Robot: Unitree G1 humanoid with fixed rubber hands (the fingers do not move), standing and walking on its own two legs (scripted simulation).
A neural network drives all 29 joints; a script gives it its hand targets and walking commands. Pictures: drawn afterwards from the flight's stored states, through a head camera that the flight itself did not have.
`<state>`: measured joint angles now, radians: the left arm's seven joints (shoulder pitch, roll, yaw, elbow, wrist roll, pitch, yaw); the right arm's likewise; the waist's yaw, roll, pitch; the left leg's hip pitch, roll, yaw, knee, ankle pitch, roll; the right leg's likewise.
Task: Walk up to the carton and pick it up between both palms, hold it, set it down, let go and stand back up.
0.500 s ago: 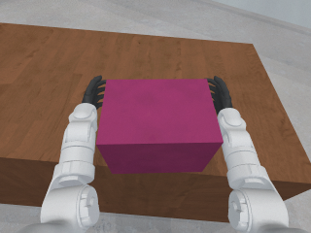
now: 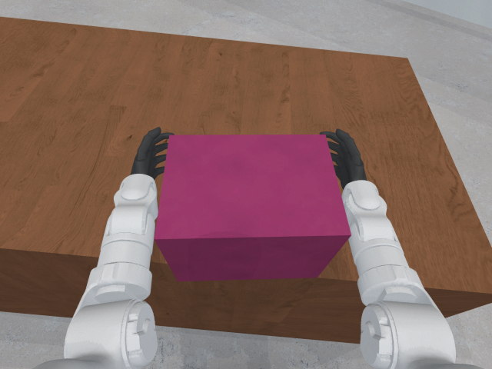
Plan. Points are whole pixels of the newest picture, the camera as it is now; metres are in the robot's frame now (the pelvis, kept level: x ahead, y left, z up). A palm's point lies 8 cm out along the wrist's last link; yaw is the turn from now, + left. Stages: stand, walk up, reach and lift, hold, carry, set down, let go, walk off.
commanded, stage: set down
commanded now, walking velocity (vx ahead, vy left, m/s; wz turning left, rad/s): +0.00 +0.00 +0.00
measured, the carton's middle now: (248, 211) +0.35 -0.01 +0.02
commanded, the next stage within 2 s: none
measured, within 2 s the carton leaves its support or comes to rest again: neither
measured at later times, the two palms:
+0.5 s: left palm (150, 156) +0.42 +0.16 +0.08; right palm (355, 162) +0.41 -0.18 +0.09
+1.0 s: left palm (151, 143) +0.43 +0.16 +0.10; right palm (361, 151) +0.42 -0.19 +0.11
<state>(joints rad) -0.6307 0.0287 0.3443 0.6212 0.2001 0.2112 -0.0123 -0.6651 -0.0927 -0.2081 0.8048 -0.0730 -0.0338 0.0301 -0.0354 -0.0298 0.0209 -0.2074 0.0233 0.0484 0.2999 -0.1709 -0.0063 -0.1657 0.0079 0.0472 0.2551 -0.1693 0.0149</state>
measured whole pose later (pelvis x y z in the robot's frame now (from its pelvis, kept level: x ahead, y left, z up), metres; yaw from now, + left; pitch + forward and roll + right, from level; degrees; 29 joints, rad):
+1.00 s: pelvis +0.01 -0.01 +0.00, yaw +0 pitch +18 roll +0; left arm -0.75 0.05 0.38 0.93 0.22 -0.17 0.02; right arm -0.73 -0.07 -0.42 0.95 -0.32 -0.28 0.07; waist -0.03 -0.02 -0.28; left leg -0.45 0.03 0.05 0.29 -0.14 -0.01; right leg -0.42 0.01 0.05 0.28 -0.16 0.01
